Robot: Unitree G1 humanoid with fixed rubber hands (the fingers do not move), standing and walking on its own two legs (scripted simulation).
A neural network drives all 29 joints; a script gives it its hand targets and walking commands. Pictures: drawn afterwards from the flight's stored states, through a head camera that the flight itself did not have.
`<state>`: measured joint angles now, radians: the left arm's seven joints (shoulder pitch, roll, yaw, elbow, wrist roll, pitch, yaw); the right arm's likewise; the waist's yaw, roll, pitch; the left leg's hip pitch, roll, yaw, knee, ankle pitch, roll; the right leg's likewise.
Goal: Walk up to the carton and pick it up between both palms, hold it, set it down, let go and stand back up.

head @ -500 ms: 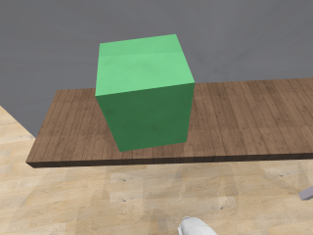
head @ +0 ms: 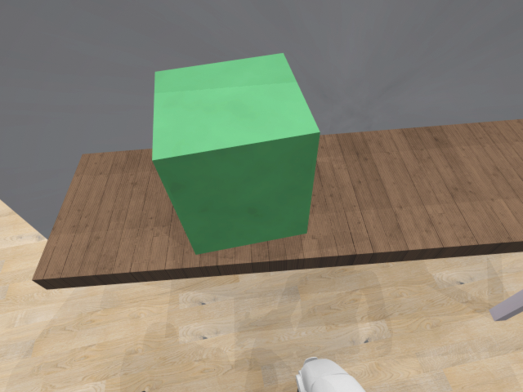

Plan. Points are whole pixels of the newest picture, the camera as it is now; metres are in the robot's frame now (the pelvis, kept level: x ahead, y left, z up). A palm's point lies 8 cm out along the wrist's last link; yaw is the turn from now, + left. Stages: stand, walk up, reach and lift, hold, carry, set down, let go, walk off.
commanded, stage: walk up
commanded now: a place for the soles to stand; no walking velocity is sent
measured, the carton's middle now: (237, 159) +0.45 +0.05 +0.08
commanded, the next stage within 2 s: none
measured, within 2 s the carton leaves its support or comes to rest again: neither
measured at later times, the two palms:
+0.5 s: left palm out of the picture +0.10 +0.25 -0.11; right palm out of the picture -0.06 -0.17 -0.11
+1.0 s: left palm out of the picture +0.02 +0.24 -0.12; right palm out of the picture -0.05 -0.20 -0.12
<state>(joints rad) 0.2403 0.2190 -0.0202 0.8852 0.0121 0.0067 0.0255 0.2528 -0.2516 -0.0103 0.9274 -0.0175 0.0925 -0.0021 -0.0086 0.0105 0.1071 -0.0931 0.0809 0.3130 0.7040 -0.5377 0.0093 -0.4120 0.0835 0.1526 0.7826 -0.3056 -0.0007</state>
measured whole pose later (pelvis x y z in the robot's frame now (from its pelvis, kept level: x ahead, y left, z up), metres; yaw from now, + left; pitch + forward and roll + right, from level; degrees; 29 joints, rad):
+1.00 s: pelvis -0.01 +0.02 +0.03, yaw +2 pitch -3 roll +0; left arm 0.19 0.18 -0.07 1.15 0.02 -0.01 0.04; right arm 0.43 -0.16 0.01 1.06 -0.01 -0.03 -0.03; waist -0.01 0.00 0.03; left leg -0.05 -0.06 0.02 0.46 -0.36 0.06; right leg -0.23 0.00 -0.13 0.52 -0.25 -0.06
